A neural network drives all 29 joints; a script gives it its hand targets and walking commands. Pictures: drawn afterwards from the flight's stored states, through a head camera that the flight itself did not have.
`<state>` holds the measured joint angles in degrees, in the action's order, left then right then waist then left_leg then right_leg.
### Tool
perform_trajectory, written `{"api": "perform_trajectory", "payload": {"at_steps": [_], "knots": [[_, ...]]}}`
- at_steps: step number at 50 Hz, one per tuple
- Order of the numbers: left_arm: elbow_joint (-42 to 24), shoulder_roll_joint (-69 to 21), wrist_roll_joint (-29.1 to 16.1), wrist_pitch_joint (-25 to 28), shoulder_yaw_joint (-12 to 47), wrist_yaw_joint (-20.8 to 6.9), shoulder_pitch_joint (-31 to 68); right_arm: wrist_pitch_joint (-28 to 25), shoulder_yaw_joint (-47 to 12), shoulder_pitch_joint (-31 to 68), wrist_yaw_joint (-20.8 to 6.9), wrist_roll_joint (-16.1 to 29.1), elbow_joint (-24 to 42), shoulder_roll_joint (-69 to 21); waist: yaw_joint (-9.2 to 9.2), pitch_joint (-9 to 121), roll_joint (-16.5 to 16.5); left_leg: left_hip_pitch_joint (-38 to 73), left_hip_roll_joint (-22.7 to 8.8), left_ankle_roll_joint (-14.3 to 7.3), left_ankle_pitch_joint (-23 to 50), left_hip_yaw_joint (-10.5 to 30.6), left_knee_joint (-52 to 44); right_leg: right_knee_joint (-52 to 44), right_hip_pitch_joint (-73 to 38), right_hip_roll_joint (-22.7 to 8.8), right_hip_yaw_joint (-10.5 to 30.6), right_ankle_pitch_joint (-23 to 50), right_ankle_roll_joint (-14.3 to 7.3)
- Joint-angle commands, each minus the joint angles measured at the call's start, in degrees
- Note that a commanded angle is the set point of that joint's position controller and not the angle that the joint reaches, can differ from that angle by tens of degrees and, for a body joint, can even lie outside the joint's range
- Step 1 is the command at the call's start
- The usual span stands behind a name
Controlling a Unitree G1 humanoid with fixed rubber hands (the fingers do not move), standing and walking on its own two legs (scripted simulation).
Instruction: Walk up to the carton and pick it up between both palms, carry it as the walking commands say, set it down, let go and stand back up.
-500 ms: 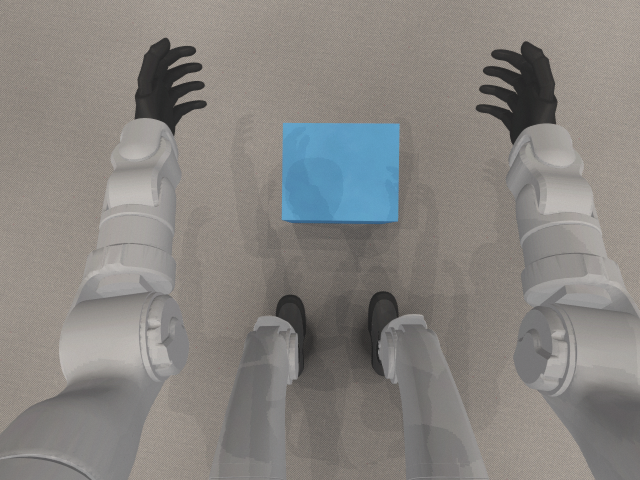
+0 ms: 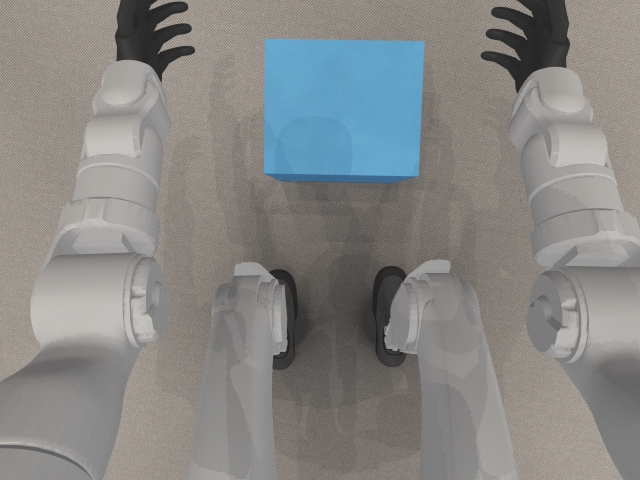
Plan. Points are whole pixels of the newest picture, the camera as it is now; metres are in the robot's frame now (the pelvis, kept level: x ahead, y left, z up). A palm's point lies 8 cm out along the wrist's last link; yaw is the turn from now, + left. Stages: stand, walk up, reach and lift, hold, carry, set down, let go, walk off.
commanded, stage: reach and lift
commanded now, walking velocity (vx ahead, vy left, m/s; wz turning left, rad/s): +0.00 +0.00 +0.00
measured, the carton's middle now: (339, 123) +0.51 +0.00 -0.39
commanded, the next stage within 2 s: none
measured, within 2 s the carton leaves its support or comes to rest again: neither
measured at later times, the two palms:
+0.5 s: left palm (198, 105) +0.52 +0.20 -0.27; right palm (473, 110) +0.51 -0.19 -0.27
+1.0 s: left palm (210, 113) +0.52 +0.20 -0.32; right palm (461, 114) +0.51 -0.19 -0.32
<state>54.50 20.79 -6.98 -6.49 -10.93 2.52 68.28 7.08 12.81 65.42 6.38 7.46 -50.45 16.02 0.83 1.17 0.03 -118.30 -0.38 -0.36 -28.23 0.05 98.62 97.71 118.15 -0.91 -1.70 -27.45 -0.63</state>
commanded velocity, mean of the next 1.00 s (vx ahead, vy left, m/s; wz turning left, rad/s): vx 0.00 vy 0.00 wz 0.00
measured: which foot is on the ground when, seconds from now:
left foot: down 0.00-1.00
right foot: down 0.00-1.00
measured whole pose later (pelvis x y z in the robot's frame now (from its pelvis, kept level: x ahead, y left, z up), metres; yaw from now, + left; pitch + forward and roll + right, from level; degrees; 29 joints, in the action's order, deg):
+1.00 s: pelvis -0.02 +0.00 -0.14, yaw +0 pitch +36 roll +0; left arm 67.9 24.7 -17.6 -1.2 0.5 5.6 83.3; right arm 0.8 1.5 82.9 8.0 18.9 -67.9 21.6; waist 0.5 -22.8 0.9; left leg -130.9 -1.1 -1.0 -31.5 -0.6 126.9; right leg 125.9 131.3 -0.8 -1.0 -30.2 -0.5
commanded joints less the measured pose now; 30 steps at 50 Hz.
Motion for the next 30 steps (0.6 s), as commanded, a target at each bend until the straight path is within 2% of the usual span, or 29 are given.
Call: {"api": "perform_trajectory", "payload": {"at_steps": [1, 9, 20, 30], "knots": [[-3.7, 7.4, -0.8, 1.3, 0.1, 0.7, 16.0, -1.4, -0.1, 14.9, 0.5, 0.8, 3.5, 6.9, -0.19, 60.5, -2.0, 30.9, 2.9, 1.5, 13.3, -1.0, -5.4, -4.3, -32.0, 3.4, -0.4, 13.2, 2.0], [1.3, 7.9, -2.5, 2.9, 1.9, 1.9, 19.3, -3.3, -0.8, 18.5, 1.2, 1.7, -2.0, 8.3, -0.07, 55.5, -1.8, 25.7, 2.1, 1.4, 12.1, -0.3, 0.8, 2.5, -27.0, 2.8, 0.0, 11.8, 1.8], [3.3, 9.1, -6.1, 4.4, 5.5, 3.1, 23.8, -5.4, -3.8, 23.4, 1.5, 5.4, -5.7, 10.1, -0.04, 55.0, -1.7, 24.9, 1.1, 1.2, 13.7, 0.5, 9.4, 11.4, -24.4, 1.9, 0.7, 12.8, 1.6], [6.6, 10.8, -8.3, 5.9, 7.9, 3.1, 27.1, -7.0, -6.9, 27.2, 1.4, 8.3, -9.5, 11.5, -0.31, 50.0, -1.2, 22.8, 0.4, 1.2, 13.5, 1.0, 15.3, 17.3, -22.0, 1.1, 1.3, 13.0, 2.0]]}}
